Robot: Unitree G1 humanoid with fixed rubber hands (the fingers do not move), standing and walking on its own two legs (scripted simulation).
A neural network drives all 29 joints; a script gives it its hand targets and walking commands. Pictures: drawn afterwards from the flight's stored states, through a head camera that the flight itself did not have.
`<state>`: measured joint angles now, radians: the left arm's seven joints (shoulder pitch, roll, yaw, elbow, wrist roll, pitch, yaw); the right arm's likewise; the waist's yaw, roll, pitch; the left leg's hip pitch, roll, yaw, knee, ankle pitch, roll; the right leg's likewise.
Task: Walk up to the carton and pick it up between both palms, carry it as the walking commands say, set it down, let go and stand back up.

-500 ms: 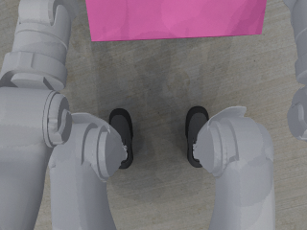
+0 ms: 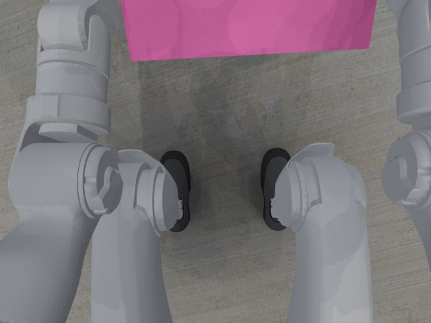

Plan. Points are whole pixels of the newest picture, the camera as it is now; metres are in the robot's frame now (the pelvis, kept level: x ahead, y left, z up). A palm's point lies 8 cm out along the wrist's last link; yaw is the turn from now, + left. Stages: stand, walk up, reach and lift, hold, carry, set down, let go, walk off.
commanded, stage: reach and lift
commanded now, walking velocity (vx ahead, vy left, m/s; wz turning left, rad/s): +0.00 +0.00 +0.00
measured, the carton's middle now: out of the picture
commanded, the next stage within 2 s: none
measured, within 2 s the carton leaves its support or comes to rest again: neither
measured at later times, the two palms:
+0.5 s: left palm out of the picture +0.55 +0.15 -0.07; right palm out of the picture +0.55 -0.22 -0.06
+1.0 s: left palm out of the picture +0.53 +0.15 +0.00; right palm out of the picture +0.53 -0.21 +0.02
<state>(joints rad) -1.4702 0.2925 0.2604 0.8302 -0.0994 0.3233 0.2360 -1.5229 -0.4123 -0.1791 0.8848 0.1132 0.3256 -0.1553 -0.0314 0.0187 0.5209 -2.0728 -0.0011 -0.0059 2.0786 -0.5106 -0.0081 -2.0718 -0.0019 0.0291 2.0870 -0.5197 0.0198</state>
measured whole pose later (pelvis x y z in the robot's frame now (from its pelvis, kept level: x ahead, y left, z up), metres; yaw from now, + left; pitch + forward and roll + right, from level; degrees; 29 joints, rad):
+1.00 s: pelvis -0.03 +0.00 +0.10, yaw -1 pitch +23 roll +0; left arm -1.35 0.22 0.38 0.63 0.02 0.46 0.19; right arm -1.41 -0.32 -0.26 0.71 0.00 0.45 -0.14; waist -0.03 0.02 0.52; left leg -1.72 -0.02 -0.01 1.74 -0.42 -0.01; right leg -1.73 0.02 0.04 1.74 -0.42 0.03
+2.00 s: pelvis +0.08 +0.01 +0.25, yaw -2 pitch +42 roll -1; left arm -0.66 -0.05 0.47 0.51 0.21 0.39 0.04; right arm -0.70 -0.04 -0.44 0.53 -0.24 0.39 0.13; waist -0.02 0.02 -0.27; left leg -1.48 -0.02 -0.03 1.11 -0.36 0.00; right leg -1.47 0.01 0.03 1.09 -0.34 0.02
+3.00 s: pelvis +0.12 +0.00 +0.36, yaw -2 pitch +18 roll +0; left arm -0.36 -0.11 0.46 0.36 0.29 0.46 -0.11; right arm -0.38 0.07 -0.38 0.35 -0.32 0.46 0.14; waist -0.01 0.01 -0.11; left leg -0.63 0.00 -0.03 0.50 -0.18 -0.01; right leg -0.63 0.01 0.04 0.49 -0.17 0.01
